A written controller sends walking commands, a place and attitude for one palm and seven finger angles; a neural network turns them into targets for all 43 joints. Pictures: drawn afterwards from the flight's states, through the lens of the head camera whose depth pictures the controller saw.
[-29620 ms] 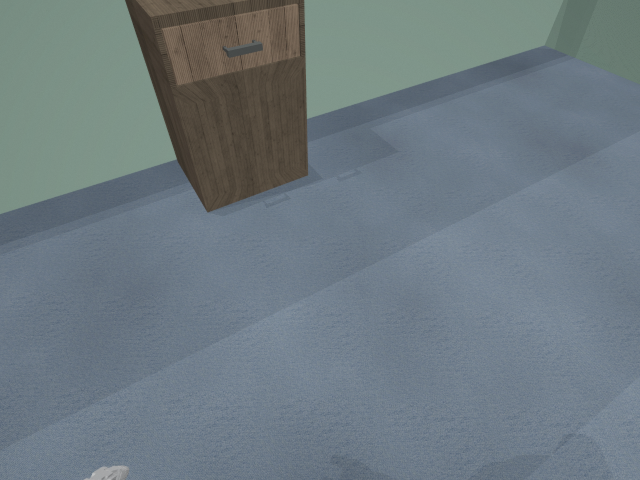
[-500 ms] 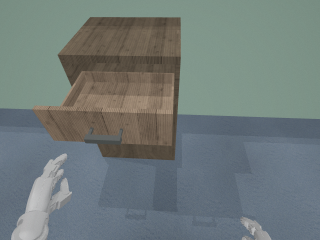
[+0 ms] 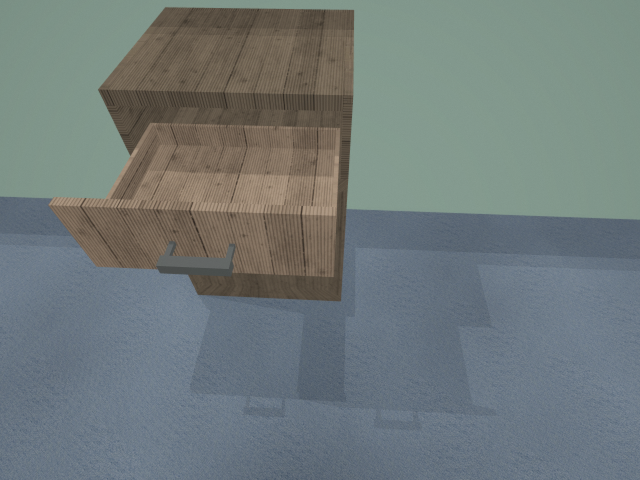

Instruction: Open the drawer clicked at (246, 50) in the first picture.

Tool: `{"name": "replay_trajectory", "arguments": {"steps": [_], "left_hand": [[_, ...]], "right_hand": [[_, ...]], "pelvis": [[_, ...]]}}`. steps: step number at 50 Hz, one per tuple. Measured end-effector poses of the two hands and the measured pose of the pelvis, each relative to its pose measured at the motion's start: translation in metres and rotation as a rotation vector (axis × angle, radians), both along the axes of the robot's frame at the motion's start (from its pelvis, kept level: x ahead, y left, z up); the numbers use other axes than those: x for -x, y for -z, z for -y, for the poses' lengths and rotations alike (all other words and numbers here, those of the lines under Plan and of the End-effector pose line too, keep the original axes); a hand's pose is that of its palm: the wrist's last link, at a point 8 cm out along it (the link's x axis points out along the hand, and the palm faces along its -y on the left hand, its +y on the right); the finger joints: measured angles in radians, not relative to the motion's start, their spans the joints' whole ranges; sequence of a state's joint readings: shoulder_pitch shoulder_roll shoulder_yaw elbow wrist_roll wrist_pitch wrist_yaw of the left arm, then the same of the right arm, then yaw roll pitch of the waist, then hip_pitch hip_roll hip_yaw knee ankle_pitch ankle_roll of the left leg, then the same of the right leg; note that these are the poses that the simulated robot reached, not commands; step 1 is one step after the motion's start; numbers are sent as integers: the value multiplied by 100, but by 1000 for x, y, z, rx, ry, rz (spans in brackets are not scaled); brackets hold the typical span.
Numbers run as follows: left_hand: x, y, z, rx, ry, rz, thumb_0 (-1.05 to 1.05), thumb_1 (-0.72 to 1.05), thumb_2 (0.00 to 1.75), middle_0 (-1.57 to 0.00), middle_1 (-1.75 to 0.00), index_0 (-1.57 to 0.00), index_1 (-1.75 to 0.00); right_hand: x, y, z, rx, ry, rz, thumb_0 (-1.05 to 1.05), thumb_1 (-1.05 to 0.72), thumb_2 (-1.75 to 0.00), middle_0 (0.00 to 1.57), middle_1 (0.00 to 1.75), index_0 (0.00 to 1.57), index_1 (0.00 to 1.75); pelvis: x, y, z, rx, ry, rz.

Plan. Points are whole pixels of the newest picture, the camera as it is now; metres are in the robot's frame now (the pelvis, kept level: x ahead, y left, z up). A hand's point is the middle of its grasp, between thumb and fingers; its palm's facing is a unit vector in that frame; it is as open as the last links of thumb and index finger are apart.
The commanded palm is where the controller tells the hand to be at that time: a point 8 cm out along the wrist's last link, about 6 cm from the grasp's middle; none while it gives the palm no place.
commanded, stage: let the arm hang, fingers relaxed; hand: left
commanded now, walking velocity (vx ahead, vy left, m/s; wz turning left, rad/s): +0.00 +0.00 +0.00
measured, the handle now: (198, 256) +0.47 +0.26 -0.08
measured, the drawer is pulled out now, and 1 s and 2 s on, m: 0.30 0.30 0.30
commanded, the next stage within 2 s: look to check the result in 0.48 s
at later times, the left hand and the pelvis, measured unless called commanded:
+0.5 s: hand out of the picture +0.00 +0.16 -0.18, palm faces +0.05 -0.98 -0.19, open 7.3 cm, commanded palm none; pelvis +0.00 +0.00 +0.00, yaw +0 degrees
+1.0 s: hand out of the picture +0.00 +0.16 -0.17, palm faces +0.05 -0.98 -0.19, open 7.4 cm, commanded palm none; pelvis +0.01 -0.01 +0.00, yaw +0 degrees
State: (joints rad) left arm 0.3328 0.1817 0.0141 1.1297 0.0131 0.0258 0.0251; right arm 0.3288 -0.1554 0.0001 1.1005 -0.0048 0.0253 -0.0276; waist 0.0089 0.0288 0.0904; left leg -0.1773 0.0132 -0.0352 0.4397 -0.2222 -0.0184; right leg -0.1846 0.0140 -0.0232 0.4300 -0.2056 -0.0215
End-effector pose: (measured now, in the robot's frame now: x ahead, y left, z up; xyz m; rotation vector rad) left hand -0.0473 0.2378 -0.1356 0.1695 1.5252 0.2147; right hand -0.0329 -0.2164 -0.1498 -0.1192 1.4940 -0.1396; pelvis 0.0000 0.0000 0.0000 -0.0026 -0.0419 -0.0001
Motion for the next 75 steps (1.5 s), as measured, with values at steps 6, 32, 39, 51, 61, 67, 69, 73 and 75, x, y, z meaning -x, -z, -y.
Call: {"name": "replay_trajectory", "arguments": {"steps": [6,32,39,51,61,67,69,73,75], "left_hand": [[-14,3,11,16,9,50,0,91,90,-20,-30,-20,-30],[-32,9,27,56,3,94,0,91,90,-20,-30,-20,-30],[-30,9,29,59,-1,78,0,91,90,-20,-30,-20,-30],[-41,8,30,53,2,88,0,91,90,-20,-30,-20,-30],[-53,7,31,47,8,107,0,91,90,-20,-30,-20,-30],[-57,6,31,41,9,111,0,91,90,-20,-30,-20,-30],[-57,6,32,41,9,112,0,91,90,-20,-30,-20,-30],[-58,6,33,41,10,110,0,91,90,-20,-30,-20,-30],[-58,6,34,42,10,109,0,91,90,-20,-30,-20,-30]], "right_hand": [[7,4,-11,-29,17,7,0,-91,-90,20,30,20,30],[1,2,-12,-19,41,26,0,-91,-90,20,30,20,30],[-7,2,-11,-18,36,34,0,-91,-90,20,30,20,30],[-19,2,-11,-23,31,43,0,-91,-90,20,30,20,30],[-25,3,-7,-22,31,47,0,-91,-90,20,30,20,30],[-27,3,-4,-22,31,47,0,-91,-90,20,30,20,30],[-28,3,-3,-21,30,46,0,-91,-90,20,30,20,30],[-28,3,0,-19,31,44,0,-91,-90,20,30,20,30],[-29,3,1,-18,32,43,0,-91,-90,20,30,20,30]], "pelvis": [[3,0,0,-4,5,6],[-1,1,3,-4,7,-1],[-3,0,3,-5,8,-3],[-8,0,5,-6,8,-7],[-13,-1,8,-7,8,-7],[-15,-1,10,-8,8,-7],[-15,-1,11,-8,7,-7],[-16,-1,13,-7,8,-7],[-17,-1,14,-7,8,-7]]}}
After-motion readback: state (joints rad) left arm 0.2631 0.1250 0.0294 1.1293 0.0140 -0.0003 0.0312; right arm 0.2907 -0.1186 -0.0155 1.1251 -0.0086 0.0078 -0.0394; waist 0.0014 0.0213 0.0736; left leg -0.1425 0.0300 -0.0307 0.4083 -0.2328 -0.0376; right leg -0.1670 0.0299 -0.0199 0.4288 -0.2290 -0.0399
